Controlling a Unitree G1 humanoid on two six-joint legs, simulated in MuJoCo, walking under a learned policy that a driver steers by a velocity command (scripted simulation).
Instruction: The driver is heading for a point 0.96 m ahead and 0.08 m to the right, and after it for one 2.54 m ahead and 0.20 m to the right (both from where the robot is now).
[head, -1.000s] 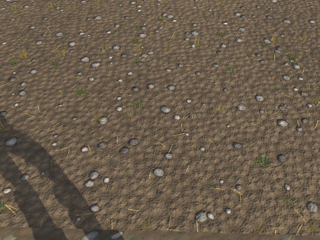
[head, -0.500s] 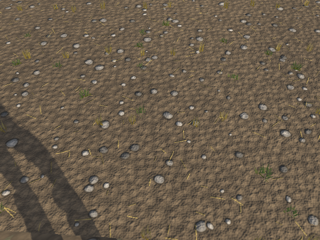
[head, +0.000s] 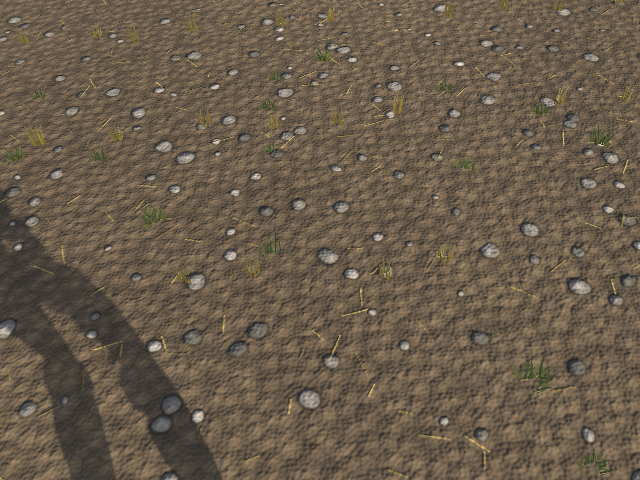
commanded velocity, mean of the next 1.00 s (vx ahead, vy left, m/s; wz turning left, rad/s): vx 0.49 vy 0.00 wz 0.00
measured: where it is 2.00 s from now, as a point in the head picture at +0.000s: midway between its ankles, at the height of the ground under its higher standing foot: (366, 312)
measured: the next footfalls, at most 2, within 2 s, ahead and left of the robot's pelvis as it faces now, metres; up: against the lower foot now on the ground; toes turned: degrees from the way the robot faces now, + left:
left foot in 0.34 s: +0.28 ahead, +0.10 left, +0.00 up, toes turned +4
right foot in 1.00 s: +0.72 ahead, -0.16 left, -0.19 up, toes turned -4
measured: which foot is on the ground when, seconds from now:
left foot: up 0.00-0.32, down 0.34-1.00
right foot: down 0.00-0.38, up 0.40-0.98, down 1.00-1.00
